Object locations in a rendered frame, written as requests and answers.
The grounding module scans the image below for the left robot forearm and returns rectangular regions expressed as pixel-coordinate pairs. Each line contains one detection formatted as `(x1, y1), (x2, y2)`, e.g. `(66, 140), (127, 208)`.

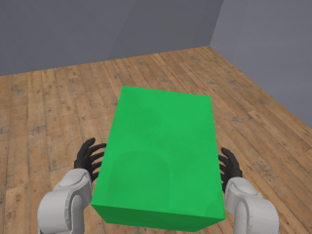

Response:
(37, 168), (93, 234)

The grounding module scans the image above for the robot right hand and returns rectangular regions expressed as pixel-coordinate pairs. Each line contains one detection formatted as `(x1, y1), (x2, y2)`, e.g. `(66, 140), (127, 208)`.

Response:
(217, 147), (243, 194)

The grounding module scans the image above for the robot left hand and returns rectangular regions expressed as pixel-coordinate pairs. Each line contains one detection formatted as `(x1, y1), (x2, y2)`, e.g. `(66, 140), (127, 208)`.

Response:
(74, 137), (107, 182)

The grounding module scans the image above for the right robot forearm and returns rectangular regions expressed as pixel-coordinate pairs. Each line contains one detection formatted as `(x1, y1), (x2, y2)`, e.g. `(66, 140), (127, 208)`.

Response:
(224, 176), (280, 234)

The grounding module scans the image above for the carton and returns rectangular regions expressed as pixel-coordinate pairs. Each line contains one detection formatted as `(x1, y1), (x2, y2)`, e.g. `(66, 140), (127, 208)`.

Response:
(91, 86), (226, 233)

